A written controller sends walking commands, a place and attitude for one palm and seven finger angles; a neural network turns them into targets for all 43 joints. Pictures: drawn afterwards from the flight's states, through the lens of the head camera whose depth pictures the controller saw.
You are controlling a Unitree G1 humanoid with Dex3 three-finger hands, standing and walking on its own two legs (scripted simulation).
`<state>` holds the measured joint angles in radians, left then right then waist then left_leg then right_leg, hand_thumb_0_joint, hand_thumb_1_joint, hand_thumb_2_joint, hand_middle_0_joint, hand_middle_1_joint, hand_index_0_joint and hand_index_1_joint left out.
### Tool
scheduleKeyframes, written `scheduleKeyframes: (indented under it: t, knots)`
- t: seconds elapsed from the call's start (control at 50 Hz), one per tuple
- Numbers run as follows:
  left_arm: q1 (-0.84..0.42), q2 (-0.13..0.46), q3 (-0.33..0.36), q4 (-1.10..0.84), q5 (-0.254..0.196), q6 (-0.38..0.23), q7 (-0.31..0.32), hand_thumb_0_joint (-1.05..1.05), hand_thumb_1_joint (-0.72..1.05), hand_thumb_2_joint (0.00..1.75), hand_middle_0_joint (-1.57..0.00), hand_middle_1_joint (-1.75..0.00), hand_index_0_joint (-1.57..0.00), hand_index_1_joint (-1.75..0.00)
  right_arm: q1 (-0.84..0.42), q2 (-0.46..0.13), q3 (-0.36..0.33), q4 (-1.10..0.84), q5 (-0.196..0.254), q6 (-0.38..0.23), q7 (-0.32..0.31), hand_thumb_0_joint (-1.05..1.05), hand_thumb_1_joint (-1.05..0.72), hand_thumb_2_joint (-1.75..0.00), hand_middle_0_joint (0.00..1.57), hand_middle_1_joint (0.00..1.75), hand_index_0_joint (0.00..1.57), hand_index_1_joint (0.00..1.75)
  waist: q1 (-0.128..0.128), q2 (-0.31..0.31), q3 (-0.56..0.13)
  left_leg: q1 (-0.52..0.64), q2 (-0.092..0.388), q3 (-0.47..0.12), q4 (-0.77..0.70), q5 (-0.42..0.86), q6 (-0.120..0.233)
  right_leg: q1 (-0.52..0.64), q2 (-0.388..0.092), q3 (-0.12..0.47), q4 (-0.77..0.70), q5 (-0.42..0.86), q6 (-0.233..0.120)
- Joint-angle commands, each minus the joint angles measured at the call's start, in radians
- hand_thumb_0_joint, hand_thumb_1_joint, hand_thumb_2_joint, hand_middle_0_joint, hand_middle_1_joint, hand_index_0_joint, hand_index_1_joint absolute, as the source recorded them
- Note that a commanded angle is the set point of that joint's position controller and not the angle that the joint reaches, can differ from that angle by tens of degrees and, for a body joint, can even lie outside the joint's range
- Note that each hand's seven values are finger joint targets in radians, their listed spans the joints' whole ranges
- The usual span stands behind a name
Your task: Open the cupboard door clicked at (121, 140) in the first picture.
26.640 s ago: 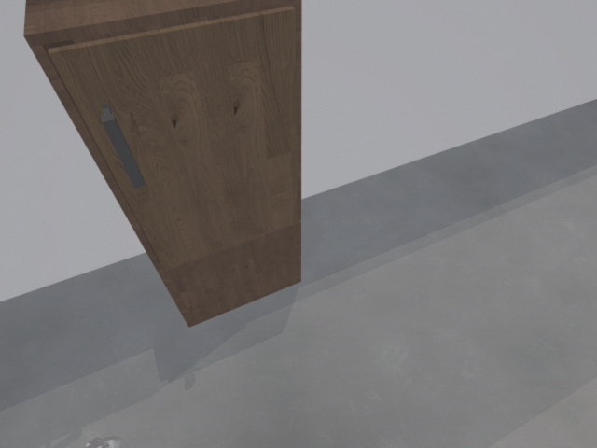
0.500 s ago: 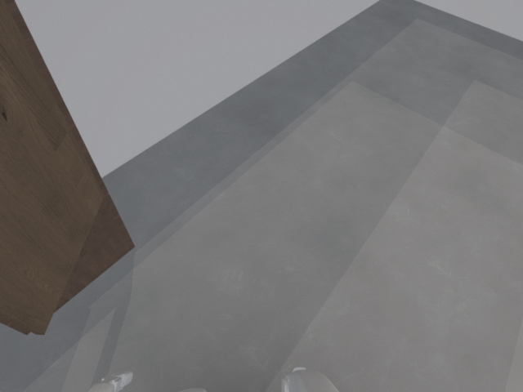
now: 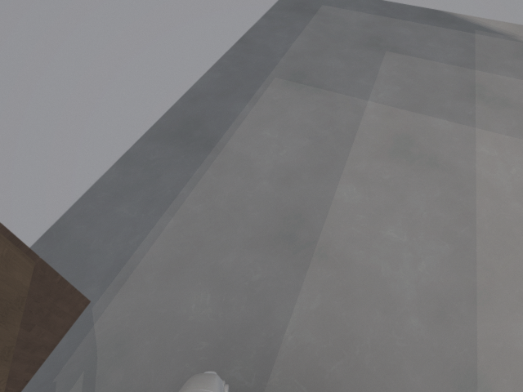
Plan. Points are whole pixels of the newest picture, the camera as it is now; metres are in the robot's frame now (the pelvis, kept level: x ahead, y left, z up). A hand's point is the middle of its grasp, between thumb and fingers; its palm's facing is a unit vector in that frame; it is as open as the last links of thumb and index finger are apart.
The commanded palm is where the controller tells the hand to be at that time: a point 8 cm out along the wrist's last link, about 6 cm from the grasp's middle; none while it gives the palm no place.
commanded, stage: walk to a spot facing it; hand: left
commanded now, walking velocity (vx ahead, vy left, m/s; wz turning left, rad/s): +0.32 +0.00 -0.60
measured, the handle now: out of the picture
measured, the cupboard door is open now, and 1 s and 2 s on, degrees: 36 36 36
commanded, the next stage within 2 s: turn to face it in 1.28 s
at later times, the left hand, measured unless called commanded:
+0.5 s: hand (227, 271) +0.36 +0.10 -0.16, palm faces -0.38 -0.91 -0.18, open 7.3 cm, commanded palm none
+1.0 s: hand (256, 265) +0.39 +0.04 -0.18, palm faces -0.30 -0.94 -0.18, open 7.2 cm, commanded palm none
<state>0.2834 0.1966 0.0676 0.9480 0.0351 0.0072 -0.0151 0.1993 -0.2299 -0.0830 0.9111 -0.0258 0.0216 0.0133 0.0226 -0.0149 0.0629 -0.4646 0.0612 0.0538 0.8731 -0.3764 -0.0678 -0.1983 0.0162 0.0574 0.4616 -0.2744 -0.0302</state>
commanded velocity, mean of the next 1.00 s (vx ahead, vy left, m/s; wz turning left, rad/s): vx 0.36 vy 0.00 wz -0.29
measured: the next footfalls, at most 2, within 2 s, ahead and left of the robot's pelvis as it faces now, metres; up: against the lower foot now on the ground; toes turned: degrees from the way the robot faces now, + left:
left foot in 0.10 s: +0.11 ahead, +0.13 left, +0.00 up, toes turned -1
right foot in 0.56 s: +0.28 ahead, -0.18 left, +0.00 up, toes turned -26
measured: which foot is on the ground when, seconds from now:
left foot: up 0.00-0.08, down 0.10-0.56, up 0.58-1.00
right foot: down 0.00-0.10, up 0.12-0.54, down 0.56-1.00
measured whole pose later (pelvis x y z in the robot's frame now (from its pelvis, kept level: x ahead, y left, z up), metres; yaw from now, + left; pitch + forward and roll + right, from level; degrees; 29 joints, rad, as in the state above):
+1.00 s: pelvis +0.36 -0.13 +0.00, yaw -23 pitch +0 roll -1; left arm 0.37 0.17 0.04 1.09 0.02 -0.07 0.01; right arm 0.09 -0.17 -0.06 0.98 -0.02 -0.03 0.03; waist 0.04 -0.01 0.05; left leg -0.54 0.10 0.08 0.72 -0.18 -0.03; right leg 0.02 0.08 -0.06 0.30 -0.32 -0.08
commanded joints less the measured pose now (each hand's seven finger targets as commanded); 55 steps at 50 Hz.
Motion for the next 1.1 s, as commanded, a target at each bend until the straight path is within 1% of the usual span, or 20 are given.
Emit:
scheduleKeyframes:
  t: [0.0,0.04,0.06,0.08,0.1,0.16,0.22,0.44,0.48,0.5,0.52,0.54,0.56,0.62,0.68,0.94,1.02,1.04,1.06,1.08]
  knots:
    - [-0.030,0.217,0.063,-0.075,-0.006,-0.032,0.000,0.00,0.90,0.90,-0.20,-0.30,-0.20,-0.30,-0.023,-0.063,-0.007,-0.104,0.006,-0.055,-0.006,0.00,-0.90,-0.90,0.20,0.30,0.20,0.30,-0.014,-0.150,0.003,0.079,-0.043,0.007,-0.193,0.014,0.016,-0.069,-0.206,0.301,-0.202,-0.224,-0.170]
    - [-0.070,0.183,0.057,-0.083,-0.010,-0.030,-0.002,0.00,0.90,0.90,-0.20,-0.30,-0.20,-0.30,0.107,-0.084,-0.008,-0.063,0.009,-0.074,-0.021,0.00,-0.90,-0.90,0.20,0.30,0.20,0.30,-0.082,-0.076,-0.038,0.372,-0.048,0.002,-0.402,0.075,0.021,-0.227,-0.137,0.252,-0.064,-0.216,-0.115]
    - [-0.059,0.118,0.042,-0.102,-0.016,-0.028,-0.009,0.00,0.90,0.90,-0.20,-0.30,-0.20,-0.30,0.210,-0.163,-0.021,-0.032,-0.003,-0.085,-0.038,0.00,-0.90,-0.90,0.20,0.30,0.20,0.30,-0.122,0.132,-0.093,0.574,0.101,-0.187,-0.515,-0.109,0.066,-0.400,-0.034,0.163,0.134,-0.243,-0.065]
    - [-0.075,0.059,0.027,-0.134,-0.023,-0.030,-0.018,0.00,0.90,0.90,-0.20,-0.30,-0.20,-0.30,0.350,-0.265,-0.040,-0.014,-0.026,-0.091,-0.046,0.00,-0.90,-0.90,0.20,0.30,0.20,0.30,-0.172,0.399,-0.137,0.660,0.405,-0.581,-0.661,-0.301,0.177,-0.572,0.082,-0.039,0.504,-0.359,-0.002]
    - [-0.155,0.104,0.036,-0.163,-0.012,-0.038,-0.028,0.00,0.90,0.90,-0.20,-0.30,-0.20,-0.30,0.349,-0.267,-0.034,-0.015,-0.019,-0.086,-0.052,0.00,-0.90,-0.90,0.20,0.30,0.20,0.30,-0.173,0.217,-0.069,0.540,0.479,-0.665,-0.731,-0.360,0.249,-0.614,-0.019,0.022,0.649,-0.294,-0.010]
    - [-0.112,0.089,0.041,-0.103,0.005,-0.034,-0.046,0.00,0.90,0.90,-0.20,-0.30,-0.20,-0.30,0.172,-0.118,0.010,-0.042,-0.009,-0.098,-0.044,0.00,-0.90,-0.90,0.20,0.30,0.20,0.30,-0.056,0.183,0.024,0.373,0.307,-0.285,-0.695,-0.034,0.150,-0.579,-0.095,-0.012,0.793,-0.020,0.016]
    - [-0.094,0.038,0.023,-0.091,0.000,-0.013,-0.050,0.00,0.90,0.90,-0.20,-0.30,-0.20,-0.30,0.231,-0.074,0.029,-0.003,0.002,-0.115,-0.050,0.00,-0.90,-0.90,0.20,0.30,0.20,0.30,-0.039,0.175,-0.030,0.445,0.230,-0.039,-0.631,0.402,0.114,-0.563,-0.086,-0.054,0.756,0.062,0.031]
    - [-0.326,0.025,0.003,-0.143,-0.007,-0.013,-0.045,0.00,0.90,0.90,-0.20,-0.30,-0.20,-0.30,0.345,-0.077,0.028,0.096,-0.016,-0.096,-0.041,0.00,-0.90,-0.90,0.20,0.30,0.20,0.30,-0.073,0.151,0.060,0.442,0.288,0.128,-0.633,0.556,0.165,-0.373,-0.068,-0.171,0.260,0.064,-0.027]
    - [-0.233,0.044,0.010,-0.113,-0.009,-0.023,-0.037,0.00,0.90,0.90,-0.20,-0.30,-0.20,-0.30,0.325,-0.100,0.026,0.106,-0.013,-0.092,-0.042,0.00,-0.90,-0.90,0.20,0.30,0.20,0.30,-0.019,0.132,-0.002,0.449,0.292,0.152,-0.491,0.804,0.153,-0.202,-0.026,-0.197,0.212,0.000,-0.062]
    - [-0.086,0.068,0.019,-0.067,-0.008,-0.033,-0.031,0.00,0.90,0.90,-0.20,-0.30,-0.20,-0.30,0.292,-0.116,0.024,0.103,-0.006,-0.090,-0.041,0.00,-0.90,-0.90,0.20,0.30,0.20,0.30,0.052,0.108,-0.083,0.402,0.263,0.180,-0.322,0.857,0.128,0.002,0.003,-0.210,0.150,0.031,-0.078]
    - [0.111,0.136,0.041,-0.003,-0.004,-0.047,-0.021,0.00,0.90,0.90,-0.20,-0.30,-0.20,-0.30,0.256,-0.107,0.026,0.092,0.008,-0.092,-0.030,0.00,-0.90,-0.90,0.20,0.30,0.20,0.30,0.143,0.007,-0.192,0.232,0.198,0.215,-0.076,0.709,0.086,0.319,-0.044,-0.138,0.091,0.060,-0.104]
    - [0.254,0.263,0.076,0.034,-0.004,-0.054,0.001,0.00,0.90,0.90,-0.20,-0.30,-0.20,-0.30,0.279,-0.026,0.037,0.058,0.028,-0.092,-0.022,0.00,-0.90,-0.90,0.20,0.30,0.20,0.30,0.177,-0.257,-0.325,-0.100,0.019,0.214,0.289,-0.079,0.036,0.592,-0.360,0.354,-0.026,0.049,-0.210]
    - [0.224,0.315,0.074,0.036,-0.030,-0.049,0.013,0.00,0.90,0.90,-0.20,-0.30,-0.20,-0.30,0.198,-0.023,0.031,0.028,0.024,-0.089,-0.025,0.00,-0.90,-0.90,0.20,0.30,0.20,0.30,0.151,-0.229,-0.262,-0.255,0.000,0.051,0.498,-0.248,0.046,0.523,-0.465,0.529,-0.162,0.136,-0.257]
    - [-0.030,0.146,0.023,-0.025,-0.030,-0.056,0.021,0.00,0.90,0.90,-0.20,-0.30,-0.20,-0.30,0.162,-0.016,0.017,0.070,0.003,-0.072,-0.025,0.00,-0.90,-0.90,0.20,0.30,0.20,0.30,0.005,-0.058,-0.048,-0.160,0.113,-0.049,0.434,0.038,0.044,0.063,-0.336,0.244,-0.228,0.024,-0.176]
    - [-0.067,0.093,0.013,-0.013,-0.019,-0.076,0.020,0.00,0.90,0.90,-0.20,-0.30,-0.20,-0.30,0.260,0.029,0.025,0.122,-0.008,-0.045,-0.018,0.00,-0.90,-0.90,0.20,0.30,0.20,0.30,-0.067,-0.065,-0.054,-0.060,0.103,-0.016,0.259,0.103,0.029,-0.036,-0.242,0.081,-0.268,0.085,-0.153]
    - [0.137,0.095,-0.004,0.116,-0.016,-0.103,0.026,0.00,0.90,0.90,-0.20,-0.30,-0.20,-0.30,-0.167,0.005,0.022,-0.004,0.006,-0.074,0.015,0.00,-0.90,-0.90,0.20,0.30,0.20,0.30,0.012,-0.069,0.030,-0.144,0.036,0.018,-0.177,0.179,0.051,0.234,-0.268,0.088,-0.222,0.458,-0.155]
    - [0.120,0.113,0.000,0.130,-0.024,-0.100,0.028,0.00,0.90,0.90,-0.20,-0.30,-0.20,-0.30,0.024,-0.036,0.013,0.066,-0.003,-0.088,-0.006,0.00,-0.90,-0.90,0.20,0.30,0.20,0.30,-0.099,-0.057,-0.048,0.262,-0.060,0.097,-0.352,0.214,0.100,0.135,-0.202,-0.020,0.062,0.753,-0.096]
    - [0.129,0.089,-0.002,0.121,-0.026,-0.098,0.026,0.00,0.90,0.90,-0.20,-0.30,-0.20,-0.30,0.171,-0.102,-0.003,0.106,-0.011,-0.091,-0.015,0.00,-0.90,-0.90,0.20,0.30,0.20,0.30,-0.153,0.029,-0.131,0.535,0.046,-0.053,-0.367,0.238,0.151,-0.068,-0.149,-0.035,0.279,0.569,-0.059]
    - [0.185,0.043,-0.007,0.100,-0.037,-0.099,0.017,0.00,0.90,0.90,-0.20,-0.30,-0.20,-0.30,0.302,-0.211,-0.029,0.127,-0.028,-0.094,-0.026,0.00,-0.90,-0.90,0.20,0.30,0.20,0.30,-0.174,0.249,-0.278,0.764,0.347,-0.434,-0.430,0.235,0.288,-0.312,-0.021,-0.132,0.640,0.072,-0.018]
    - [0.097,0.052,-0.008,0.063,-0.027,-0.110,0.017,0.00,0.90,0.90,-0.20,-0.30,-0.20,-0.30,0.348,-0.216,-0.024,0.135,-0.011,-0.081,-0.030,0.00,-0.90,-0.90,0.20,0.30,0.20,0.30,-0.178,0.180,-0.245,0.701,0.434,-0.560,-0.538,0.314,0.344,-0.390,0.011,-0.063,0.832,-0.254,-0.031]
